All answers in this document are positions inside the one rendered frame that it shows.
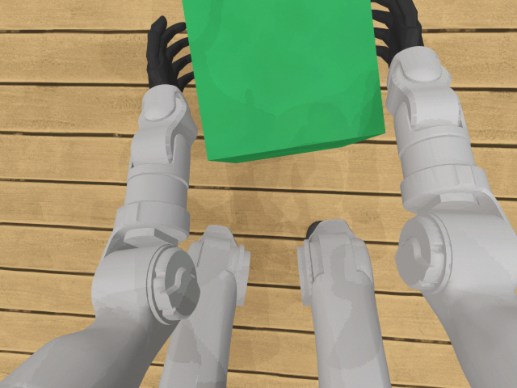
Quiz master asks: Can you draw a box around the robot left hand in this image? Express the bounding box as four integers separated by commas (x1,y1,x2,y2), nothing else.
146,15,195,93

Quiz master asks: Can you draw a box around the right robot foot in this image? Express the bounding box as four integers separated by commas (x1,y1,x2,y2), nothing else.
306,221,321,239

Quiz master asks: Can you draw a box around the carton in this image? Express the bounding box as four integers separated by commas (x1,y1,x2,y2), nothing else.
182,0,385,163

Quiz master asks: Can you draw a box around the right robot shin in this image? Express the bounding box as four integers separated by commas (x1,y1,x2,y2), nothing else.
309,219,374,288

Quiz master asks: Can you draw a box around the robot left forearm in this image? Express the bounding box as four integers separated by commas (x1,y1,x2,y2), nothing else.
91,84,198,305

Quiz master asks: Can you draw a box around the robot right forearm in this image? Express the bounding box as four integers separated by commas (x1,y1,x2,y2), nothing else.
385,46,517,236

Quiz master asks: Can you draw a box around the robot right upper arm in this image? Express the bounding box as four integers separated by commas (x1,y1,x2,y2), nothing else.
395,212,517,388

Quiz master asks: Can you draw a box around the robot left upper arm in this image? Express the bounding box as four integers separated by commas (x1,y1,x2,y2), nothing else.
0,244,200,388

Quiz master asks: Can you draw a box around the robot right hand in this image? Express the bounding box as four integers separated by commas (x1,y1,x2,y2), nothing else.
371,0,424,67

